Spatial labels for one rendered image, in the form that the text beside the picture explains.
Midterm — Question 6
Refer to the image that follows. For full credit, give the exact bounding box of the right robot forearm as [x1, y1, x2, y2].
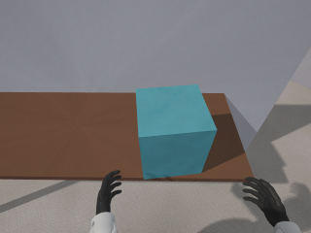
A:
[272, 221, 301, 233]

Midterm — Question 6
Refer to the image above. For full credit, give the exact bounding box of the left robot forearm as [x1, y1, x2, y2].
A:
[89, 212, 118, 233]

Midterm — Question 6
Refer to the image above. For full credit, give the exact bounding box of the robot right hand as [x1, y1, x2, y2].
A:
[243, 177, 290, 227]

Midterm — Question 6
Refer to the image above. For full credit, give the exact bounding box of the carton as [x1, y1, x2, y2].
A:
[135, 84, 218, 180]

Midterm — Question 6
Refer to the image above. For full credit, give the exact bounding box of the robot left hand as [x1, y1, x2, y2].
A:
[95, 170, 121, 215]

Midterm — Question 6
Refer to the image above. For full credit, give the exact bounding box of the table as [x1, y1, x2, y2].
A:
[0, 92, 254, 183]

